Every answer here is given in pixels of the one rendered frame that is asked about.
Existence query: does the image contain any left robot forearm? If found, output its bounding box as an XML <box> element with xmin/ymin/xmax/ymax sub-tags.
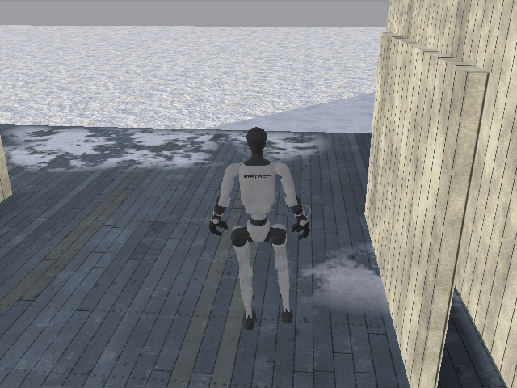
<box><xmin>211</xmin><ymin>195</ymin><xmax>226</xmax><ymax>224</ymax></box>

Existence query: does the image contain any right robot thigh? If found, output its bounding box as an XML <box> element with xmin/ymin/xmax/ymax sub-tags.
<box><xmin>270</xmin><ymin>224</ymin><xmax>287</xmax><ymax>272</ymax></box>

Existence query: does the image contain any robot left hand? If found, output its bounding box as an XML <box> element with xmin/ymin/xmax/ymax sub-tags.
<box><xmin>209</xmin><ymin>221</ymin><xmax>228</xmax><ymax>236</ymax></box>

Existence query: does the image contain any robot right upper arm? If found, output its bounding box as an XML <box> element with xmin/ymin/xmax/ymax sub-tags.
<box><xmin>274</xmin><ymin>162</ymin><xmax>298</xmax><ymax>207</ymax></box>

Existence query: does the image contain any robot right hand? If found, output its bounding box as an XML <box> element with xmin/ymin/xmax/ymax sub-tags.
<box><xmin>292</xmin><ymin>222</ymin><xmax>310</xmax><ymax>240</ymax></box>

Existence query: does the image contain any right robot forearm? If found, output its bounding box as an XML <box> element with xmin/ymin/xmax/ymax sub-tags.
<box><xmin>291</xmin><ymin>194</ymin><xmax>308</xmax><ymax>226</ymax></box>

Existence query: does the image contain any left robot foot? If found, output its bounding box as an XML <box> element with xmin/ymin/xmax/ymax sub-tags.
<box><xmin>244</xmin><ymin>309</ymin><xmax>256</xmax><ymax>330</ymax></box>

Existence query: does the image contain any robot left upper arm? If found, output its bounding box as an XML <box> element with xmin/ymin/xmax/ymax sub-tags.
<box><xmin>218</xmin><ymin>163</ymin><xmax>241</xmax><ymax>207</ymax></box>

